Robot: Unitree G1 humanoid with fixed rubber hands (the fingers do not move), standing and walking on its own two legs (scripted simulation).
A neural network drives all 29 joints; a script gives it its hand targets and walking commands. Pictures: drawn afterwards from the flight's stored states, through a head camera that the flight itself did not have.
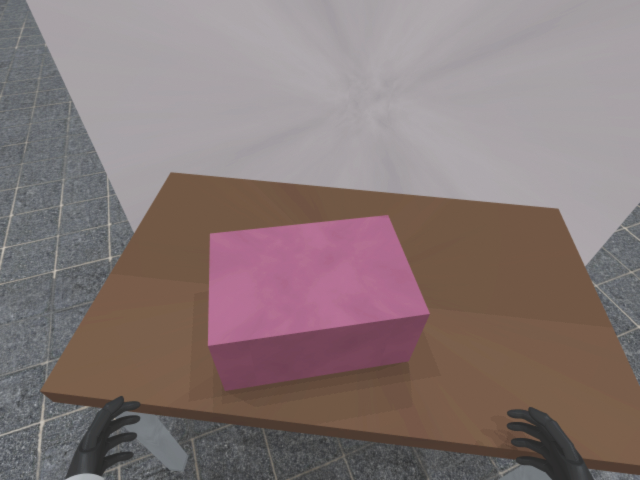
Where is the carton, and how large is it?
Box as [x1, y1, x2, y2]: [208, 215, 429, 390]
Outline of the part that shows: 387,215 210,233 208,347 225,390 407,361 409,359 429,313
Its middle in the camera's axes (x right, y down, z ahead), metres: -0.02 +0.10 +0.64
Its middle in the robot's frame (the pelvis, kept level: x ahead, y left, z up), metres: +0.41 +0.04 -0.07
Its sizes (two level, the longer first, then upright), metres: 0.302 0.200 0.149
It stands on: a table, 0.63 m high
